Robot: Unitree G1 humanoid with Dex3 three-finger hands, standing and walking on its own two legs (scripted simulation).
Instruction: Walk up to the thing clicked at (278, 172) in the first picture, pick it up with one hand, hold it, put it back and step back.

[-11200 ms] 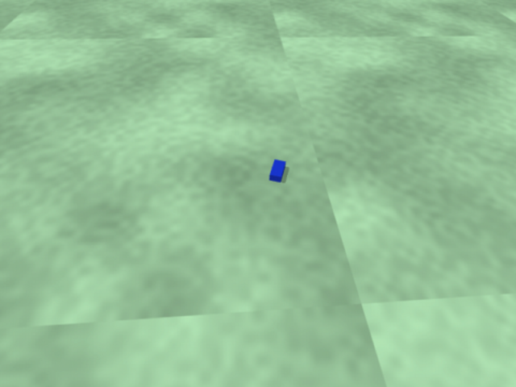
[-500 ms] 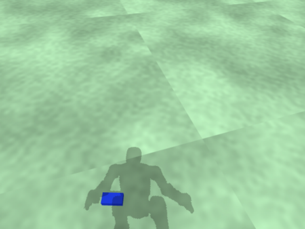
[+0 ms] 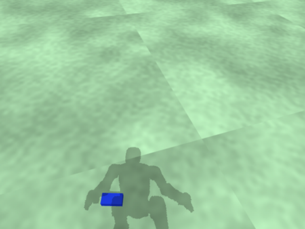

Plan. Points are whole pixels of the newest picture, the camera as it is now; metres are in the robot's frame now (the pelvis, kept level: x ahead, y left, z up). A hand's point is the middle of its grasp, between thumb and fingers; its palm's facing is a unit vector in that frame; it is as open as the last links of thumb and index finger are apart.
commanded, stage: stand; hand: left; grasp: from above
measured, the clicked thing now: (112, 199) +0.43 +0.23 -0.76
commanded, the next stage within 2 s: rise first in 0.60 s
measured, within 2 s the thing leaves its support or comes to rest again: neither
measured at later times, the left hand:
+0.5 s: hand out of the picture +0.07 +0.26 -0.16, palm faces -0.04 -0.94 -0.35, open 7.4 cm
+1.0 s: hand out of the picture +0.15 +0.25 -0.17, palm faces -0.04 -0.93 -0.36, open 9.9 cm
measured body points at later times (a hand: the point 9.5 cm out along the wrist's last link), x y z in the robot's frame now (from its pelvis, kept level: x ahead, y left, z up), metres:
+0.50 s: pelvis +0.00 +0.00 +0.00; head +0.01 +0.00 +0.45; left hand +0.07 +0.30 -0.13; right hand +0.07 -0.30 -0.13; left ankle +0.01 +0.13 -0.75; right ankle -0.03 -0.13 -0.75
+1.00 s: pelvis -0.02 +0.00 -0.03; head +0.04 +0.01 +0.42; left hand +0.15 +0.30 -0.15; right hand +0.08 -0.26 -0.14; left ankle +0.01 +0.13 -0.75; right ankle -0.03 -0.13 -0.75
